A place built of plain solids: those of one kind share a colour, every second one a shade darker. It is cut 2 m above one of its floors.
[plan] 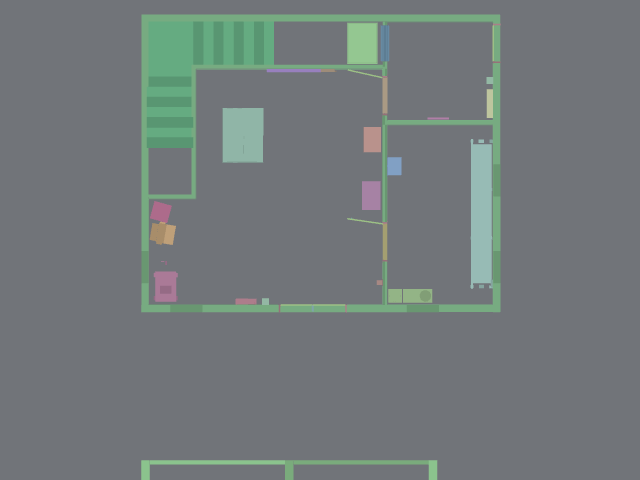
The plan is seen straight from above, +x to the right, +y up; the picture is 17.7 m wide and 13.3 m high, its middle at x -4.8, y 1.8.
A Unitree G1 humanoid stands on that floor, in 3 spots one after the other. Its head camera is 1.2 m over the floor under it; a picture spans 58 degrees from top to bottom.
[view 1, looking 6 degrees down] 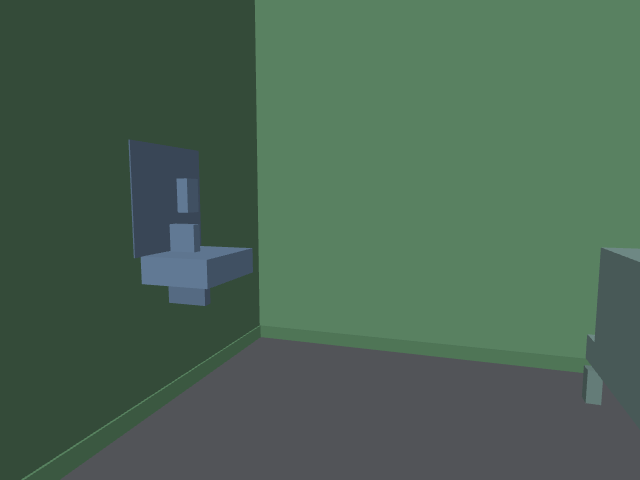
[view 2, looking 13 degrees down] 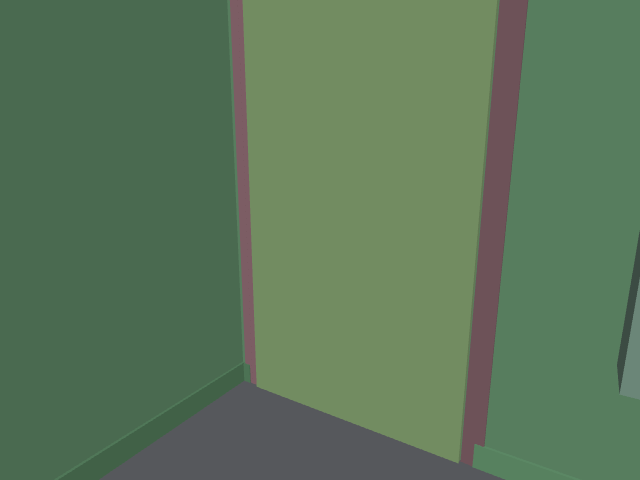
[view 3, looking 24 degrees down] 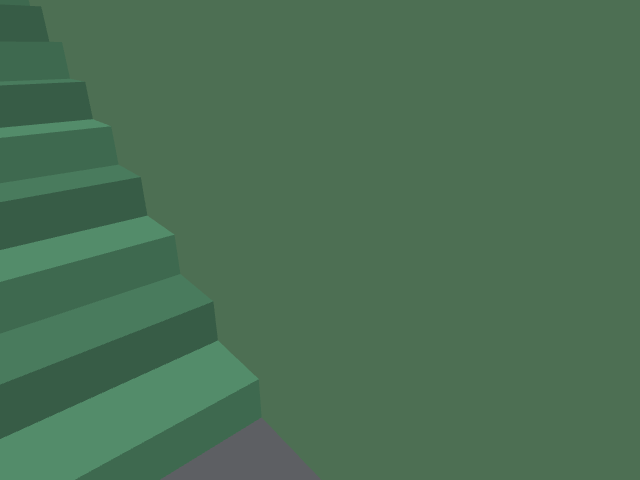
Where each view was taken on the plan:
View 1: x -1.35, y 1.75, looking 108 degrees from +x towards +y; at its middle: wall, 3.43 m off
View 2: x -1.50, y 6.45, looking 32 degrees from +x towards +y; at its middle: door_leaf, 1.79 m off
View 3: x -5.07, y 7.25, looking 139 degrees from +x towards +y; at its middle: wall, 1.00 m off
